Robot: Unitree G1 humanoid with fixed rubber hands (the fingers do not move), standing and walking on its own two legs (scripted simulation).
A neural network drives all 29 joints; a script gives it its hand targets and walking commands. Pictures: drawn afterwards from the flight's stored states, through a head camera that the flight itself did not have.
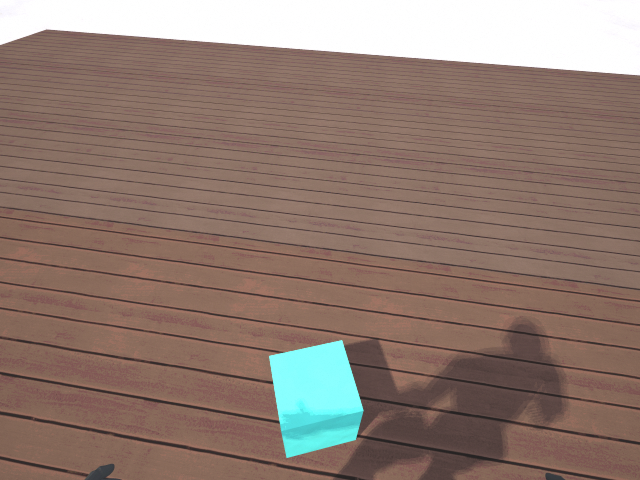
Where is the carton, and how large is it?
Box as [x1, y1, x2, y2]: [269, 340, 363, 457]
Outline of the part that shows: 341,340 269,356 286,457 355,439 363,410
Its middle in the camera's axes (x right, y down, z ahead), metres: -0.02 +0.46 +1.11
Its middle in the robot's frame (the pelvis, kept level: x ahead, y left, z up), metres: +0.47 +0.03 -0.66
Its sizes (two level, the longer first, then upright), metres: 0.210 0.200 0.250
